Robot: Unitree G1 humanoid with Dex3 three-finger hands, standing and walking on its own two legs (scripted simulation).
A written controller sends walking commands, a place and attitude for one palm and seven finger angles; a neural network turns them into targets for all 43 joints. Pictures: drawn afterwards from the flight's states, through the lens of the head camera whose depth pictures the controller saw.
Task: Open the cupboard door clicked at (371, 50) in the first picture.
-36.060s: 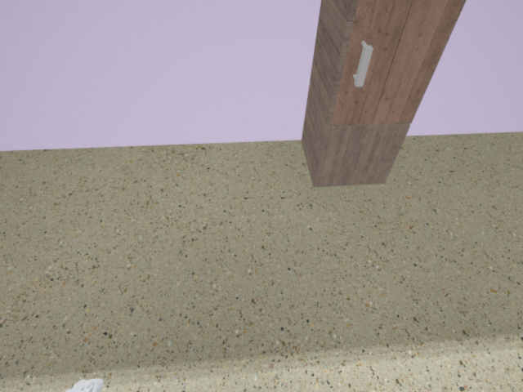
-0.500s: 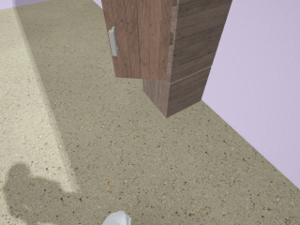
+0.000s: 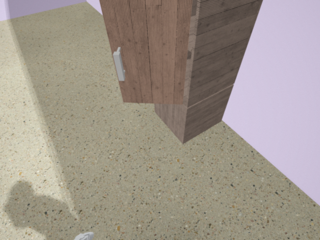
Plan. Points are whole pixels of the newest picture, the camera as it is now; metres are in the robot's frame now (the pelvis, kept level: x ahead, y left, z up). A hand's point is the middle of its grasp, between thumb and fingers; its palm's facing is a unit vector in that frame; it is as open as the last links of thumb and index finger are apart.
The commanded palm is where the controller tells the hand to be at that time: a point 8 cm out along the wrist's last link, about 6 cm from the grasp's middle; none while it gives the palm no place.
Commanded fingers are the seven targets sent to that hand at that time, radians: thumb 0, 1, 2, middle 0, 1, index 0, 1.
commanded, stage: take the last steps up to it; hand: left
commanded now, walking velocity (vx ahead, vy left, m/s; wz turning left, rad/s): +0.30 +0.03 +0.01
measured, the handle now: (120, 64) +0.85 +0.23 -0.05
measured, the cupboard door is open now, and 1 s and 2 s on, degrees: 53 53 53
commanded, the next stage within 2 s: come to a stop and stand still in 0.52 s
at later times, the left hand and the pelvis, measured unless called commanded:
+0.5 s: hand out of the picture +0.13 +0.21 -0.19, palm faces +0.08 -0.99 -0.14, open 7.3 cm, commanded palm none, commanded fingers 0.00 0.90 0.90 -0.20 -0.30 -0.20 -0.30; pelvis +0.20 +0.05 -0.01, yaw -1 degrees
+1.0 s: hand (106, 165) +0.38 +0.22 -0.17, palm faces +0.00 -0.98 -0.20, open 7.4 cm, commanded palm none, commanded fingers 0.00 0.90 0.90 -0.20 -0.30 -0.20 -0.30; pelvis +0.29 +0.04 +0.00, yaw +0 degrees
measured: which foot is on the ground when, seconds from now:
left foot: down 0.00-0.02, up 0.04-0.42, down 0.44-1.00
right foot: up 0.00-0.00, down 0.02-0.44, up 0.46-0.74, down 0.76-1.00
